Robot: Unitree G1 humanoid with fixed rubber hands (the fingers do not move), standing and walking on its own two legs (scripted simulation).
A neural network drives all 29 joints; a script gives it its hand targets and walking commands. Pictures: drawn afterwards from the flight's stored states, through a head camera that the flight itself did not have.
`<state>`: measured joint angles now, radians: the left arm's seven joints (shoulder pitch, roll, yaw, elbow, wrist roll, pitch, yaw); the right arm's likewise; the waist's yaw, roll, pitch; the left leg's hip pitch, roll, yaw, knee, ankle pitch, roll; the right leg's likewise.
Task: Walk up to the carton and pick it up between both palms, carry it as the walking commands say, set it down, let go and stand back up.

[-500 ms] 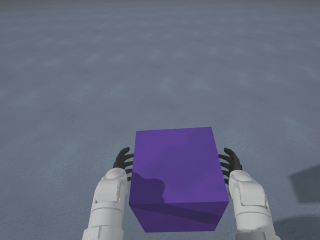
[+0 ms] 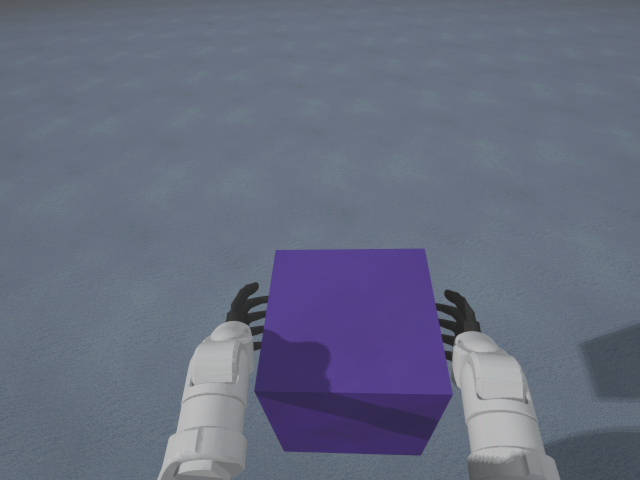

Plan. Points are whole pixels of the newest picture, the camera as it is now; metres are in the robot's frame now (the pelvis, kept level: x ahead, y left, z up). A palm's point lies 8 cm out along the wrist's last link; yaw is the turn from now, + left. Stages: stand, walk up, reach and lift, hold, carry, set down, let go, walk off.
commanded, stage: hold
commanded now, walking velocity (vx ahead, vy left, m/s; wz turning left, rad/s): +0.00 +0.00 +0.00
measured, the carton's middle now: (350, 355) +0.31 +0.00 -0.02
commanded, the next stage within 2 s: carry in 0.50 s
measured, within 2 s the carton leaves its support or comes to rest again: neither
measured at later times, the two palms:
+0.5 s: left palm (219, 368) +0.24 +0.17 +0.04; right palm (462, 359) +0.26 -0.13 +0.06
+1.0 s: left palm (141, 357) +0.24 +0.26 +0.07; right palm (389, 343) +0.26 -0.04 +0.08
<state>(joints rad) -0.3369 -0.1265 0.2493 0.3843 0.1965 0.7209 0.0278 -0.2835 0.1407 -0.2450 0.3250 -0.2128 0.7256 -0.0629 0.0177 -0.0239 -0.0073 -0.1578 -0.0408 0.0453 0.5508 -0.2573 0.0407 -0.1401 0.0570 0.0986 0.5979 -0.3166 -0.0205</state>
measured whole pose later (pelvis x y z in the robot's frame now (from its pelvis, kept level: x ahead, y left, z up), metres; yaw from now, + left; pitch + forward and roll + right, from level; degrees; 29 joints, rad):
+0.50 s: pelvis -0.02 +0.01 +0.01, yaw +0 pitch -10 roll +0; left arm -0.17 -0.13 0.15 0.21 0.20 0.76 0.05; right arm -0.21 0.14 -0.21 0.24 -0.20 0.75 -0.03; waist 0.02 -0.03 -0.01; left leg -0.12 -0.04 0.04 0.50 -0.21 0.05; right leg -0.09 0.06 0.10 0.51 -0.25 -0.02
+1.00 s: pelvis -0.03 +0.09 +0.00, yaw +3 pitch +4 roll -2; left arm -0.18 -0.14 0.10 -0.31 0.10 1.12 0.12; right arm -0.21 0.14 -0.18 -0.27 -0.03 1.09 -0.12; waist 0.01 0.01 -0.03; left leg -0.32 -0.04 0.04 0.62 -0.36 0.09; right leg -0.51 -0.03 -0.03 0.94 -0.45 0.04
